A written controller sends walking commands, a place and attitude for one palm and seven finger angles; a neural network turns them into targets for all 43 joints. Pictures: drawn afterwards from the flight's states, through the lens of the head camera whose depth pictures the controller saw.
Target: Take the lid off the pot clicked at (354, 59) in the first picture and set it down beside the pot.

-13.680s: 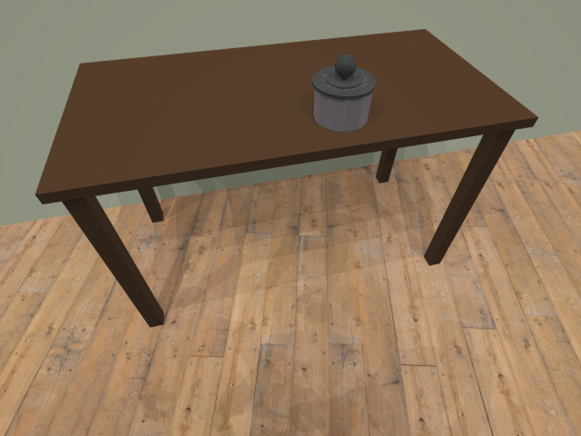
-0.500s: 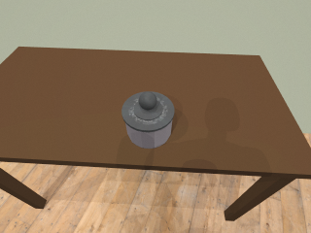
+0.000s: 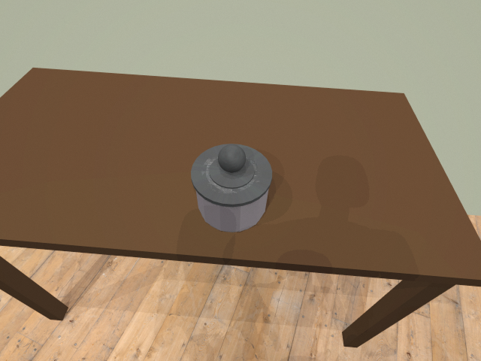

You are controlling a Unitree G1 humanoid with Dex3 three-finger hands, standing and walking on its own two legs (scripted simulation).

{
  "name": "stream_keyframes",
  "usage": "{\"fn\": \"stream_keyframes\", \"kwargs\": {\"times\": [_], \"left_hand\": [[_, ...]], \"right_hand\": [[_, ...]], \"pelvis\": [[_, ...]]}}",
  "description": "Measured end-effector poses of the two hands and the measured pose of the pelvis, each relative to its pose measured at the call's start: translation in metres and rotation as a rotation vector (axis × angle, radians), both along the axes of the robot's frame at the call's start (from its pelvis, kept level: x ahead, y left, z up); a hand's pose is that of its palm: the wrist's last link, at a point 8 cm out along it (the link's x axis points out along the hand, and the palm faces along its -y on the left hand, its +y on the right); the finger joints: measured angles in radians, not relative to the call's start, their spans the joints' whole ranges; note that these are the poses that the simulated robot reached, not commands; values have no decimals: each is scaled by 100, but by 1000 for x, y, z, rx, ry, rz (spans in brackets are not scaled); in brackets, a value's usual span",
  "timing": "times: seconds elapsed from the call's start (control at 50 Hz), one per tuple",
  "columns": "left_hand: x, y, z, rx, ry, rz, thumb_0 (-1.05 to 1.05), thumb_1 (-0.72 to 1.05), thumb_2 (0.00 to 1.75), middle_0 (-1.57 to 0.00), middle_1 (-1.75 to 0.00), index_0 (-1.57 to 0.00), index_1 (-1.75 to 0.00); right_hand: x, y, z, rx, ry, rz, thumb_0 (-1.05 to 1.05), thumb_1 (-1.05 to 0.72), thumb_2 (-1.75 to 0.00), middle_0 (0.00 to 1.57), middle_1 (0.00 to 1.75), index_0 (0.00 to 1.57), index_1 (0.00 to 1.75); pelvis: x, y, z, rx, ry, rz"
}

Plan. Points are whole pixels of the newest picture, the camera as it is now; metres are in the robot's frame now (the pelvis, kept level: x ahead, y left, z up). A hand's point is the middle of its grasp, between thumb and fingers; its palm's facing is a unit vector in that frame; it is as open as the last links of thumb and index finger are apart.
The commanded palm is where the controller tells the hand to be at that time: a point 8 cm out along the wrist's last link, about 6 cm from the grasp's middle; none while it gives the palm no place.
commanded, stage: look again from close up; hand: left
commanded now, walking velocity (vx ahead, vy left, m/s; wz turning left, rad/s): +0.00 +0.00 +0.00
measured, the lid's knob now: (231, 158) +0.44 +0.05 +0.09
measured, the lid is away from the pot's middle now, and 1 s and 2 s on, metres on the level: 0.00 0.00 0.00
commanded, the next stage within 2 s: lift the closed hand beside the body in 0.62 s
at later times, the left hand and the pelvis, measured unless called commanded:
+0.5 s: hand out of the picture -0.03 +0.15 -0.18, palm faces +0.03 -0.99 -0.16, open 7.4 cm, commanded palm none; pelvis -0.01 -0.01 +0.00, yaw -1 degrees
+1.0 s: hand out of the picture +0.12 +0.17 -0.06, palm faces +0.16 -0.95 -0.27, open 5.9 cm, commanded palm +0.06 +0.22 -0.03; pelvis -0.04 -0.02 +0.00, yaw +2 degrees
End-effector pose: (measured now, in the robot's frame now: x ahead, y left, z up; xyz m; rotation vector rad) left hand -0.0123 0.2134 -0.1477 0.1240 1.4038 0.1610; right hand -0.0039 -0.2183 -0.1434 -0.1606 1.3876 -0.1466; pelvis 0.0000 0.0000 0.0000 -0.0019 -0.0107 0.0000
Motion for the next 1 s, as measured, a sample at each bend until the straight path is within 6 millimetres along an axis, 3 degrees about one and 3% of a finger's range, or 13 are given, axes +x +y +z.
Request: {"fn": "stream_keyframes", "kwargs": {"times": [0.4,0.74,0.78,0.84,0.94,1.0], "left_hand": [[-17,-14,0,-19,16,-8,0,91,90,-20,-30,-20,-30],[-31,-22,-1,-35,30,-14,0,91,90,-20,-30,-20,-30],[-18,-10,10,26,-43,11,3,94,90,-21,-31,-20,-30],[20,12,47,138,-271,12,6,98,90,-25,-34,-24,-34],[87,10,90,182,-589,-70,4,96,90,-37,-48,-36,-48],[106,3,113,161,-746,-59,3,94,90,-47,-60,-46,-59]], "right_hand": [[-32,6,-1,35,54,-35,0,-91,-90,20,29,20,30],[-44,10,-1,44,54,-53,0,-91,-90,20,29,20,30],[-37,5,3,48,-26,-48,1,-92,-90,20,29,20,30],[-17,-15,10,36,-181,-12,3,-93,-90,21,29,20,30],[39,-47,23,3,-360,88,2,-93,-90,21,29,20,30],[80,-59,44,-30,-478,90,2,-92,-90,20,29,20,30]], "pelvis": [[-9,-7,2,-1,-1,-7],[-17,-8,2,5,-3,-16],[-20,-9,1,14,1,-2],[-25,-8,2,19,-2,26],[-38,-9,3,7,14,47],[-41,-15,3,5,22,33]]}}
